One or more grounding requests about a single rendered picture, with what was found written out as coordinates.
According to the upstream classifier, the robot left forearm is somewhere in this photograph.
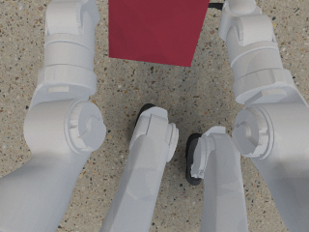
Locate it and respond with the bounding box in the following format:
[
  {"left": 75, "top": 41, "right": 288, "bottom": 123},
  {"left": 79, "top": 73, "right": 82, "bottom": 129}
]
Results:
[{"left": 27, "top": 0, "right": 100, "bottom": 113}]

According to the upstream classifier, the robot left thigh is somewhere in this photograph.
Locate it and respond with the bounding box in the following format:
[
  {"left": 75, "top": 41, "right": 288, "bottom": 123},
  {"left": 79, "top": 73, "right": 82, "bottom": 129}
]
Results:
[{"left": 98, "top": 114, "right": 179, "bottom": 232}]

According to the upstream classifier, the carton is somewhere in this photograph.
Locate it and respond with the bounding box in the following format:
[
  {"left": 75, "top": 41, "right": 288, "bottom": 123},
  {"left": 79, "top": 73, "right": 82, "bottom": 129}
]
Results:
[{"left": 108, "top": 0, "right": 210, "bottom": 68}]

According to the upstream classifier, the robot right forearm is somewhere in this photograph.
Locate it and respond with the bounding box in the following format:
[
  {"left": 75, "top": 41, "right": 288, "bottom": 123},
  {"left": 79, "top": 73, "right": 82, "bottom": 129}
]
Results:
[{"left": 218, "top": 0, "right": 309, "bottom": 108}]

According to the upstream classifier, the right robot shin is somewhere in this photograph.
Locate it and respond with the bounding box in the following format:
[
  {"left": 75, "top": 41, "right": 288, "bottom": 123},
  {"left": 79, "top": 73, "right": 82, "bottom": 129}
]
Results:
[{"left": 190, "top": 126, "right": 240, "bottom": 179}]

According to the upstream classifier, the right robot upper arm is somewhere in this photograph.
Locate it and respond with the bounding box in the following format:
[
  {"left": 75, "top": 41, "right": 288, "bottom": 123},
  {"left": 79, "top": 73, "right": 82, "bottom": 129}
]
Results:
[{"left": 232, "top": 101, "right": 309, "bottom": 232}]

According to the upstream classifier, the left robot upper arm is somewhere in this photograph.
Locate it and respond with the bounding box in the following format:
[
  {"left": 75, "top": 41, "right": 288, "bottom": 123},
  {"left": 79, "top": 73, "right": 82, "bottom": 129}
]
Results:
[{"left": 0, "top": 98, "right": 106, "bottom": 232}]

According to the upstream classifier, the right robot hand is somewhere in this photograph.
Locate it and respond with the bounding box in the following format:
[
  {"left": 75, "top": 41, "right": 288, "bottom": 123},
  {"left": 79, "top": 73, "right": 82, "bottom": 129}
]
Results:
[{"left": 208, "top": 0, "right": 225, "bottom": 11}]

